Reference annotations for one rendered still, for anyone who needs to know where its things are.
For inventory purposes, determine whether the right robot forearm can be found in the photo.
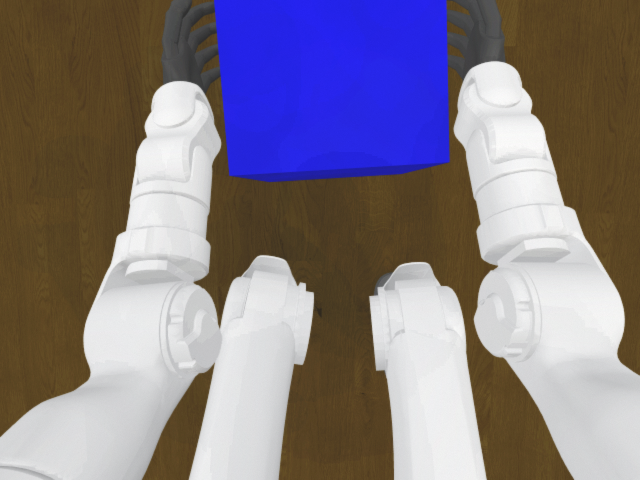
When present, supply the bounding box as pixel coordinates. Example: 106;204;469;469
454;61;625;342

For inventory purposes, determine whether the robot left hand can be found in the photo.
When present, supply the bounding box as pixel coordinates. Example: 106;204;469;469
161;0;221;94

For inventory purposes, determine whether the left robot forearm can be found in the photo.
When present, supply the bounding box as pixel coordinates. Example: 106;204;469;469
83;81;221;365

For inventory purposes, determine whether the carton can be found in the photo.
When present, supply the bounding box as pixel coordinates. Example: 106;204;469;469
214;0;450;182

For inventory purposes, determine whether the robot right hand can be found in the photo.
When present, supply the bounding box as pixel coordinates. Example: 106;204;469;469
446;0;506;82

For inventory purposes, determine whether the robot left upper arm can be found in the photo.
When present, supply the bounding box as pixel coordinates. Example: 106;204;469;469
0;281;222;480

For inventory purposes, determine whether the robot left thigh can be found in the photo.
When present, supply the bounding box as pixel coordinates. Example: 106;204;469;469
189;270;314;480

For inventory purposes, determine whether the left robot shin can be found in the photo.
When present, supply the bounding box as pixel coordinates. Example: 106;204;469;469
220;255;297;334

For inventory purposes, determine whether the robot right upper arm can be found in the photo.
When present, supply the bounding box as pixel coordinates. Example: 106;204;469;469
474;262;640;480

